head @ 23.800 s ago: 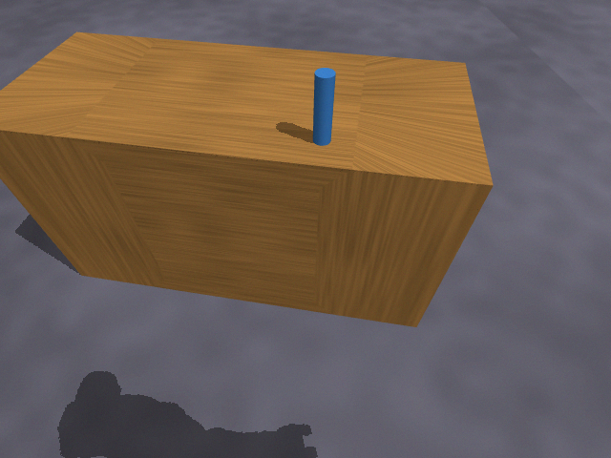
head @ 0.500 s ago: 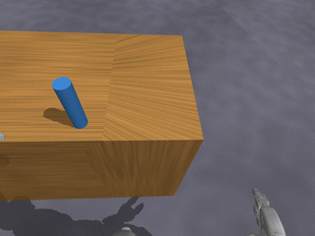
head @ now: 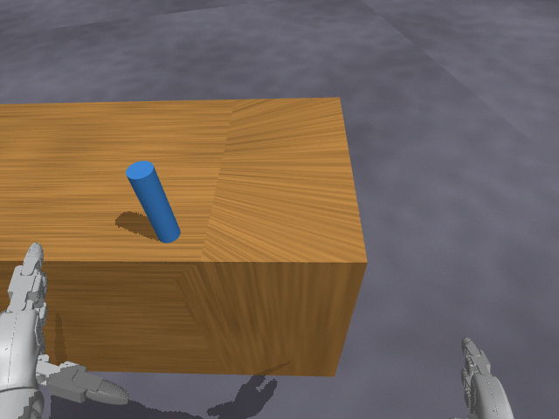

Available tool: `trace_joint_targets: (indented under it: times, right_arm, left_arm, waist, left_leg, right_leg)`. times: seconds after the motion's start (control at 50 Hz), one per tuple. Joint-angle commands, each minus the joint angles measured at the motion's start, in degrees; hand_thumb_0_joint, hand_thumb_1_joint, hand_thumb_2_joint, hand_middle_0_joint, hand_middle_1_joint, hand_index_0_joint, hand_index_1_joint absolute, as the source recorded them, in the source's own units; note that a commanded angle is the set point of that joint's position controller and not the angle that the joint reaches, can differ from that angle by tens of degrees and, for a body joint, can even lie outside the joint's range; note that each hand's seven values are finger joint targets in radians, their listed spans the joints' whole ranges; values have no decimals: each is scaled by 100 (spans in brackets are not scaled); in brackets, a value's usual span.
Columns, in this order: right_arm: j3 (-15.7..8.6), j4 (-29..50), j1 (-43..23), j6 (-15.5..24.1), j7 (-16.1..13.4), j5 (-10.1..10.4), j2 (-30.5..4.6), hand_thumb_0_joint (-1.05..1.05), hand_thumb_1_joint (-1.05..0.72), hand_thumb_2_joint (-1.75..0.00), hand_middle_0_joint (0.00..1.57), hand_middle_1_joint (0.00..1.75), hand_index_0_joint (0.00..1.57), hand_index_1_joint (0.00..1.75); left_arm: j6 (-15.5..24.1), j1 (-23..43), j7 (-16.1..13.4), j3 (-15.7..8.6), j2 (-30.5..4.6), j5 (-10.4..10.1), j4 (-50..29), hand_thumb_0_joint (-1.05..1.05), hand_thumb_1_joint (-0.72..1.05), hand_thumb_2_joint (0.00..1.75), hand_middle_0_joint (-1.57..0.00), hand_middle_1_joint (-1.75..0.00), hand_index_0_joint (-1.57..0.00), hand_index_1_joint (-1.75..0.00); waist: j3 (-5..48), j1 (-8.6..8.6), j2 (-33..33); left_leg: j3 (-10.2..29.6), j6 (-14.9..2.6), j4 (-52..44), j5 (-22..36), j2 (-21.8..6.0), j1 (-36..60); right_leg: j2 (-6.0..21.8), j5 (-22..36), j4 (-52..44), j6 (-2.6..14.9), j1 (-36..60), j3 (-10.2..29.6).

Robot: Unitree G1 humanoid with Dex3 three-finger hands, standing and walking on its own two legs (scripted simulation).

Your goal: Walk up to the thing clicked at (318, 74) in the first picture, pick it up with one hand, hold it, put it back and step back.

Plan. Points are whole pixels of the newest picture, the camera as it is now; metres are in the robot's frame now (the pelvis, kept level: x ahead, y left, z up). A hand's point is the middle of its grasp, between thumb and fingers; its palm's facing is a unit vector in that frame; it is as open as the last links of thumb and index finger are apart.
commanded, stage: sink last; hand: left
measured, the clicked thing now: (156, 205) +0.45 +0.25 +0.03
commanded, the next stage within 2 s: home in 0.34 s
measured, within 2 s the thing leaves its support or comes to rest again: neither
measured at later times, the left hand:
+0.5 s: hand (47, 358) +0.16 +0.28 +0.09, palm faces +0.39 -0.79 -0.48, open 17.4 cm
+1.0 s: hand (163, 380) +0.18 +0.20 -0.06, palm faces +0.13 -0.97 -0.20, open 17.5 cm
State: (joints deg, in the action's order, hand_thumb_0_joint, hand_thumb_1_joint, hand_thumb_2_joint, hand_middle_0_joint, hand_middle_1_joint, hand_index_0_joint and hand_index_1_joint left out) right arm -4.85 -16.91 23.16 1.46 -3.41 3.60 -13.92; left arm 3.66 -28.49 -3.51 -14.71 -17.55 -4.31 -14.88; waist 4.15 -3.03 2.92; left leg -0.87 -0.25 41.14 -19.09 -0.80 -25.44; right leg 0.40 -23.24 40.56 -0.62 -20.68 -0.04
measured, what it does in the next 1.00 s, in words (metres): stands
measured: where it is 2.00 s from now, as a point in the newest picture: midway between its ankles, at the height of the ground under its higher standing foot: outside the picture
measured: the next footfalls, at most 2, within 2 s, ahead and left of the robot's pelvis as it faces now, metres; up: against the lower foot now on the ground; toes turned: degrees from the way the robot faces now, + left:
none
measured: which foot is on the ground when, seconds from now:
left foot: down 0.00-1.00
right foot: down 0.00-1.00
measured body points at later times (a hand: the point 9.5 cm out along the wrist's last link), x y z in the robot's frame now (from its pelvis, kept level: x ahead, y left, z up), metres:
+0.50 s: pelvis -0.02 -0.02 +0.00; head -0.01 -0.04 +0.45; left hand +0.14 +0.32 +0.12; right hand +0.14 -0.28 -0.07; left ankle +0.02 +0.12 -0.72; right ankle -0.02 -0.13 -0.72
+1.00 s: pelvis +0.00 +0.01 +0.00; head +0.04 +0.02 +0.45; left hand +0.17 +0.25 -0.05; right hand +0.17 -0.22 -0.07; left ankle +0.02 +0.12 -0.72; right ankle -0.02 -0.13 -0.72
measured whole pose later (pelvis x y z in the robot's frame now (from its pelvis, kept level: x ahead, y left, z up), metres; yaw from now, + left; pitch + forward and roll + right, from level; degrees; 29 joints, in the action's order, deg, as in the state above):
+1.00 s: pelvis +0.00 +0.01 +0.00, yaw +0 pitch +5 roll +0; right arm 0.5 -24.0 17.6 4.6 -3.4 1.3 -11.1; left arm 6.4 -20.5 -2.5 -3.7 -10.6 -1.3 16.0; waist 1.0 -0.7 -0.8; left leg -1.7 -0.9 40.4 -18.9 -0.3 -26.3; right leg 1.0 -22.9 39.8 -1.3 -21.7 0.7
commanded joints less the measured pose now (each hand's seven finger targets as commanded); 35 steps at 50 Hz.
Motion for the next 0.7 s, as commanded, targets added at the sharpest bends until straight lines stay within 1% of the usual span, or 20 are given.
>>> trace_joint_targets:
  times: [0.0, 0.04, 0.1, 0.14, 0.16, 0.18, 0.24, 0.28, 0.3, 0.34, 0.4, 0.42, 0.44, 0.46, 0.48, 0.52, 0.56, 0.6, 0.64, 0.68]
  right_arm:
    - [-335, 883, -71, 354, -19, -45, -495, 0, 54, -6, 5, 5, 5, 6]
    - [-534, 857, -50, 380, -57, -81, -647, 0, 54, -5, 5, 5, 5, 5]
    - [-435, 1036, -203, 418, -89, -118, -508, 0, 53, -6, 5, 6, 5, 6]
    - [-501, 1002, -262, 445, -119, -149, -535, 0, 52, -6, 5, 5, 5, 5]
    - [-467, 763, -247, 439, -115, -152, -480, 0, 53, -6, 5, 5, 5, 5]
    - [-488, 977, -380, 486, -102, -157, -506, 0, 53, -6, 5, 5, 5, 5]
    - [-417, 816, -376, 531, -58, -156, -415, 0, 53, -6, 5, 5, 5, 5]
    - [-409, 779, -299, 581, -54, -164, -412, 0, 51, -6, 5, 5, 5, 5]
    - [-294, 807, -316, 593, -37, -164, -322, 0, 51, -6, 5, 6, 5, 6]
    - [-557, 889, -476, 625, -69, -167, -610, 0, 48, -7, 5, 6, 5, 6]
    - [-582, 494, -574, 587, -78, -187, -577, 0, 45, -8, 5, 6, 5, 6]
    - [-694, 522, -589, 608, -94, -192, -697, 0, 44, -8, 5, 6, 5, 6]
    - [-634, 389, -501, 607, -100, -179, -610, 0, 36, -16, 12, 14, 12, 14]
    - [-626, 491, -455, 618, -104, -190, -662, 0, 28, -24, 13, 18, 13, 18]
    - [-480, 475, -459, 628, -101, -169, -571, 0, 20, -32, 13, 18, 13, 18]
    - [44, 580, -655, 652, -71, -137, -159, 0, 4, -48, 13, 18, 13, 18]
    - [384, 618, -1006, 699, -88, -133, 118, 0, -12, -50, 13, 18, 13, 18]
    - [596, 581, -976, 717, -108, -149, 252, 0, -24, -52, 13, 19, 13, 19]
    - [322, 448, -664, 740, -158, -188, -107, 0, -29, -55, 14, 20, 14, 20]
    - [-177, 298, -207, 715, -197, -228, -666, 0, -35, -59, 15, 21, 14, 21]
  left_arm:
    - [539, 31, -5, -495, -1052, -7, -2053, 0, -53, 2, -5, -5, -6, -4]
    - [604, -38, -23, -700, -1238, -1, -2086, 0, -52, 2, -5, -5, -6, -4]
    - [644, 23, -5, -668, -1081, -24, -1905, 0, -53, 3, -5, -6, -6, -5]
    - [664, -48, 27, -602, -934, -15, -1556, 0, -54, 3, -5, -6, -6, -5]
    - [692, -74, 45, -579, -876, -17, -1373, 0, -54, 3, -5, -6, -6, -5]
    - [722, -137, 68, -555, -817, -11, -1308, 0, -54, 3, -5, -6, -6, -5]
    - [885, -65, 91, -778, -988, -15, -1266, 0, -53, 3, -5, -6, -6, -5]
    - [966, -79, 82, -968, -1127, -6, -1155, 0, -54, 2, -5, -6, -6, -4]
    - [1015, -37, 88, -1018, -1178, -2, -1094, 0, -55, 2, -5, -6, -7, -5]
    - [1053, 114, 63, -1322, -1410, -18, -904, 0, -56, 2, -6, -7, -7, -5]
    - [1101, 315, 20, -1595, -1600, -33, -311, 0, -59, 2, -7, -7, -8, -6]
    - [1114, 319, 4, -1628, -1594, -28, -43, 0, -60, 2, -7, -7, -8, -6]
    - [1125, 430, -3, -1685, -1662, -33, 27, 0, -52, 7, -5, -6, -6, -6]
    - [1133, 422, -7, -1649, -1621, -17, 151, 0, -53, 7, -5, -6, -6, -6]
    - [1145, 507, -14, -1664, -1663, -14, 247, 0, -53, 7, -5, -6, -6, -6]
    - [1189, 688, -1, -1371, -1422, 25, 493, 0, -55, 6, -5, -6, -5, -5]
    - [1208, 909, -2, -1050, -1144, 68, 832, 0, -55, 7, -5, -6, -5, -6]
    - [1219, 1221, 13, -744, -957, 100, 976, 0, -58, 5, -5, -5, -5, -5]
    - [1162, 1143, -19, -829, -1124, 129, 1081, 0, -57, 6, -5, -5, -5, -5]
    - [1065, 902, -39, -850, -1215, 144, 1158, 0, -56, 6, -5, -5, -5, -5]
  waist:
    - [231, 54, -128]
    - [201, 111, -230]
    - [-12, 117, -308]
    - [-188, 149, -497]
    - [-423, 86, -431]
    - [-390, 81, -576]
    - [-392, -27, -589]
    - [-162, -26, -536]
    - [-144, -38, -487]
    - [60, -33, -527]
    - [-207, -122, -319]
    - [-176, -53, -404]
    - [-206, -67, -261]
    - [2, 9, -309]
    - [30, -53, -281]
    - [6, -48, -390]
    - [139, -10, -320]
    - [170, 66, -155]
    - [412, 102, -24]
    - [585, 190, 71]
  left_leg:
    - [-165, -57, -593, 674, 48, 617]
    - [-177, -67, -558, 544, 64, 569]
    - [-190, -83, -525, 205, 104, 440]
    - [-164, -93, -519, 58, 103, 399]
    - [-170, -77, -530, -74, 109, 259]
    - [-154, -80, -536, -117, 103, 301]
    - [-141, -84, -499, -117, 113, 220]
    - [-143, -85, -469, 155, 123, 317]
    - [-149, -81, -452, 243, 123, 328]
    - [-130, -84, -484, 353, 116, 415]
    - [-125, -65, -558, 85, 122, 234]
    - [-108, -66, -587, 115, 107, 298]
    - [-133, -59, -575, 122, 124, 289]
    - [-115, -70, -624, 330, 102, 470]
    - [-120, -71, -646, 456, 115, 462]
    - [-125, -87, -634, 602, 116, 491]
    - [-129, -101, -659, 738, 119, 578]
    - [-121, -100, -700, 672, 124, 656]
    - [-102, -77, -749, 777, 110, 816]
    - [-93, -31, -757, 1110, 77, 1076]
  right_leg:
    - [-85, 876, -696, 81, -440, -225]
    - [-64, 787, -754, 47, -476, -182]
    - [12, 409, -902, -1, -530, -51]
    - [43, 153, -998, -28, -636, 37]
    - [74, -84, -1055, -9, -729, 117]
    - [78, -184, -1079, -17, -724, 130]
    - [129, -339, -1138, -32, -637, 229]
    - [170, 63, -1101, -68, -483, 284]
    - [180, 224, -1059, -77, -436, 265]
    - [168, 434, -982, -77, -332, 196]
    - [172, -77, -1059, -30, -466, 240]
    - [166, -61, -1060, -31, -431, 238]
    - [191, -53, -1100, -31, -469, 307]
    - [134, 290, -991, -25, -365, 136]
    - [114, 480, -924, -2, -309, 56]
    - [115, 701, -875, -15, -287, 26]
    - [105, 902, -801, -10, -277, -10]
    - [87, 844, -780, 17, -356, -45]
    - [29, 936, -728, 48, -310, -121]
    - [-21, 1238, -672, 70, -276, -184]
